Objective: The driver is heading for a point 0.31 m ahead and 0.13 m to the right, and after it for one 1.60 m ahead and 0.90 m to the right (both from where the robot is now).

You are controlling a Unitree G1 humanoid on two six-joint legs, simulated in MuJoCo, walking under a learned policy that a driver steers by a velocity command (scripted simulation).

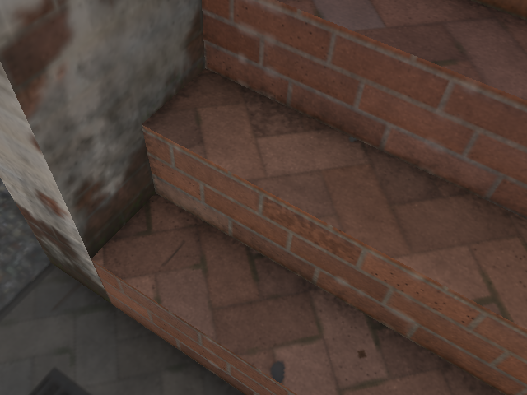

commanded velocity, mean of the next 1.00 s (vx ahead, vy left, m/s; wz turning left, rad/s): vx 0.25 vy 0.00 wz -0.40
